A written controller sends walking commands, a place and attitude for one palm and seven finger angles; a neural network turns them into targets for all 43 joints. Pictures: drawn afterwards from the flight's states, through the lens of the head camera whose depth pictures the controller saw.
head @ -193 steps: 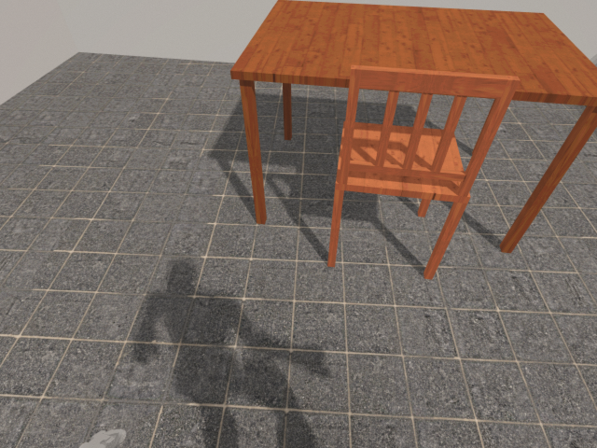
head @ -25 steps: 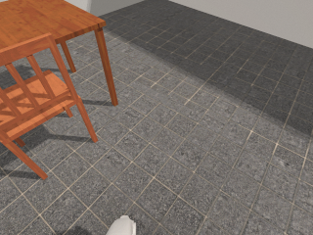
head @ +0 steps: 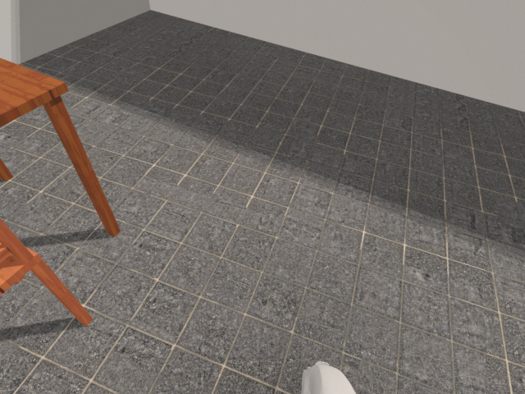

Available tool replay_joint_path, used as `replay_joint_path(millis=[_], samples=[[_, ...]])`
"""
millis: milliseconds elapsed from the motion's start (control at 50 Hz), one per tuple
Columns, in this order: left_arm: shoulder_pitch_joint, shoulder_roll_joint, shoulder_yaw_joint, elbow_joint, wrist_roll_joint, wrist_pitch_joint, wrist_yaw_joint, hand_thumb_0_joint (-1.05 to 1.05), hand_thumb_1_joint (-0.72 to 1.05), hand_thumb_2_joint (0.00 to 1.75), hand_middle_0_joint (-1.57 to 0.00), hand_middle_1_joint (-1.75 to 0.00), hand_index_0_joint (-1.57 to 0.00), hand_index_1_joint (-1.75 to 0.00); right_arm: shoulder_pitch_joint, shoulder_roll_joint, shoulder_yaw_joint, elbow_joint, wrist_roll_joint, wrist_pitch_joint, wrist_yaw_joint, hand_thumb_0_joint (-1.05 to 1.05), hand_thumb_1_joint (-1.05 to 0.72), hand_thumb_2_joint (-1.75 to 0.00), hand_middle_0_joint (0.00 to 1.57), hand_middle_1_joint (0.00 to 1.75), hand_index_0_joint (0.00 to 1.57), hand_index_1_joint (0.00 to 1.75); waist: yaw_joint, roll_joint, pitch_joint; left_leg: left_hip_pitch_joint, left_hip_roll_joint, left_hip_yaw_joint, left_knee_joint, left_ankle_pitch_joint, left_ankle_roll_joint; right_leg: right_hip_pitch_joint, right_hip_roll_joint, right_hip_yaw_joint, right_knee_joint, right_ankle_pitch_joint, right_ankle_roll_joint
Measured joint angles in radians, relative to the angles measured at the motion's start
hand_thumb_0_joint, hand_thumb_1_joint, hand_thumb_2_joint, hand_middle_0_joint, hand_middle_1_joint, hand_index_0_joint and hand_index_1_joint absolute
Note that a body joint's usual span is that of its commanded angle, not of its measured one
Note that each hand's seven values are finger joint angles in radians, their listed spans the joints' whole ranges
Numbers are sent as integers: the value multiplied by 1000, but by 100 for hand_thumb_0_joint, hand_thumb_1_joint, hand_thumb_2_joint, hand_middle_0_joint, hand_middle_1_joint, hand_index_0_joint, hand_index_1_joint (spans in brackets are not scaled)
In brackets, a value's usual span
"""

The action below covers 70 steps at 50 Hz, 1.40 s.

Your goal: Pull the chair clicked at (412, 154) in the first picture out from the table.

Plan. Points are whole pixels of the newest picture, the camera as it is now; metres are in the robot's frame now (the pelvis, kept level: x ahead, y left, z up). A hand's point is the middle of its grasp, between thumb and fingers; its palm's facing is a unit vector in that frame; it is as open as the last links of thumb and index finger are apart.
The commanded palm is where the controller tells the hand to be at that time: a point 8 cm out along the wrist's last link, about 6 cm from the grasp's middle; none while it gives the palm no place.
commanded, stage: walk to a spot facing it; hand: left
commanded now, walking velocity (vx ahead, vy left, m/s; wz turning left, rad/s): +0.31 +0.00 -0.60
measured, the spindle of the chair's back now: out of the picture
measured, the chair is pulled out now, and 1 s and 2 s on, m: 0.00 0.00 0.00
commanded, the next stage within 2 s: turn to face it in 0.34 s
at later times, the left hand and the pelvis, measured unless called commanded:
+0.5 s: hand (210, 305) +0.32 +0.12 -0.16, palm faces -0.23 -0.94 -0.26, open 7.3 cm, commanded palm none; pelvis +0.21 -0.06 +0.00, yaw -16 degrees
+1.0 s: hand (205, 271) +0.40 +0.14 -0.18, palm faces -0.03 -0.98 -0.17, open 7.4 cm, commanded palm none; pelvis +0.33 -0.04 +0.00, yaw -5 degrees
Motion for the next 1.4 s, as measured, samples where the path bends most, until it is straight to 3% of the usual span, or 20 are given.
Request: replay_joint_path(millis=[80,160,200,240,260,300,360,440,540,620,740,780,820,900,1020,1180,1260,1280,1340,1400], samples=[[-44,-20,-14,-6,-2,6,-8,1,91,90,-20,-30,-20,-30,49,14,7,19,-8,4,3,1,-92,-90,20,30,20,30,-29,16,26,69,6,42,-19,-45,-21,28,-3,-55,-173,-18,-8],[-95,-41,-28,-20,-5,-2,-11,1,91,90,-20,-30,-20,-30,81,29,11,34,-14,13,8,1,-91,-90,20,30,20,30,-58,35,63,126,33,84,-3,-108,-61,90,32,-111,-361,-87,-46],[-112,-47,-34,-32,-5,-18,-11,1,91,90,-20,-30,-20,-30,94,34,11,42,-14,22,12,1,-91,-90,20,30,20,30,-61,46,79,134,67,104,67,-157,-83,139,69,-138,-432,-130,-77],[-107,-40,-40,-45,-3,-48,-12,1,91,90,-20,-30,-20,-30,114,44,12,48,-6,35,20,1,-91,-90,20,30,20,30,-50,30,78,89,115,102,279,-183,-96,228,93,-154,-523,-101,-120],[-102,-37,-40,-48,-5,-66,-7,1,91,90,-20,-30,-20,-30,110,45,13,48,1,45,25,1,-91,-90,20,30,20,30,-33,23,75,17,130,47,471,-185,-101,222,100,-145,-495,-84,-144],[-86,-35,-41,-44,-21,-76,8,1,91,90,-20,-30,-20,-30,57,36,7,39,8,65,25,1,-91,-90,20,30,20,30,-26,24,88,-145,115,-118,819,-179,-96,238,125,-128,-446,-140,-169],[-41,-28,-44,-19,-31,-67,22,0,91,90,-20,-30,-20,-30,-40,20,-3,-11,2,70,21,1,-91,-90,20,30,20,30,-30,26,78,-343,111,-242,991,-63,-96,321,154,-99,-517,-158,-159],[21,-19,-40,12,-24,-73,36,0,92,90,-20,-30,-20,-30,-171,-9,-12,-94,-8,64,19,1,-91,-90,20,30,20,30,-21,44,42,-520,135,-302,876,25,-109,396,179,-45,-633,-128,-158],[66,-24,-47,36,-19,-81,40,0,92,90,-20,-30,-20,-30,-274,-37,-12,-144,-12,58,22,1,-91,-90,20,30,20,30,-5,74,12,-600,126,-328,703,112,-120,456,183,-5,-705,-131,-142],[83,-38,-62,48,-18,-89,52,1,91,90,-20,-30,-20,-30,-284,-38,-1,-117,-5,63,24,0,-91,-90,19,30,20,30,11,80,-7,-539,91,-305,527,124,-115,514,176,-15,-726,-168,-126],[101,-65,-79,61,-18,-79,64,1,91,90,-20,-30,-20,-30,-246,-9,20,-54,-1,79,31,1,-91,-90,19,30,20,30,30,61,-11,-345,13,-254,260,122,-79,583,158,-76,-671,-277,-89],[97,-60,-75,68,-26,-66,67,1,90,90,-20,-30,-20,-30,-239,13,25,-46,-7,78,35,1,-91,-90,20,30,20,30,29,17,4,-308,-26,-245,227,71,-5,541,115,-90,-537,-310,-62],[90,-60,-73,68,-32,-49,72,1,91,90,-20,-30,-20,-30,-236,23,27,-55,-3,74,29,0,-91,-90,20,30,20,30,31,-1,25,-297,-40,-240,231,59,23,443,95,-62,-300,-404,-18],[53,-54,-57,59,-25,-15,65,1,91,90,-20,-30,-20,-30,-222,5,14,-71,-1,77,13,-1,-94,-90,20,30,20,30,12,6,50,-267,-53,-265,170,93,31,292,65,-13,-69,-409,22],[-9,-18,-27,12,-20,1,60,1,91,90,-20,-30,-20,-30,-178,-16,-2,-66,-3,96,18,0,-92,-90,20,30,20,30,-5,20,44,-260,-66,-333,103,137,25,210,24,43,-101,-303,48],[-81,11,-19,-43,-25,8,62,1,91,90,-20,-30,-20,-30,-150,-35,-28,-81,-10,112,27,1,-91,-90,20,30,20,30,-41,56,32,-299,-79,-433,105,158,-9,271,58,45,-293,-331,58],[-99,2,-32,-76,-34,-7,62,1,91,90,-20,-30,-20,-30,-147,-56,-43,-94,-7,125,31,1,-91,-90,20,30,20,30,-50,80,25,-340,-99,-485,145,154,-41,382,92,32,-527,-264,45],[-94,0,-36,-87,-32,-17,62,1,91,90,-20,-30,-20,-30,-143,-63,-47,-99,-3,128,33,1,-90,-90,20,30,20,30,-45,80,18,-359,-109,-491,176,141,-50,417,88,27,-611,-212,20],[-78,-28,-57,-90,-23,-23,65,1,91,90,-20,-30,-20,-30,-154,-92,-64,-98,-6,144,32,1,-91,-90,20,30,20,30,-43,110,21,-452,-112,-451,454,-73,-76,432,76,-16,-595,-209,-34],[-44,-46,-67,-86,-22,-16,66,1,90,90,-20,-30,-20,-30,-157,-111,-72,-102,-11,154,42,1,-91,-90,20,30,20,30,-44,107,11,-513,-84,-380,705,-64,-96,476,44,-53,-631,-214,-37]])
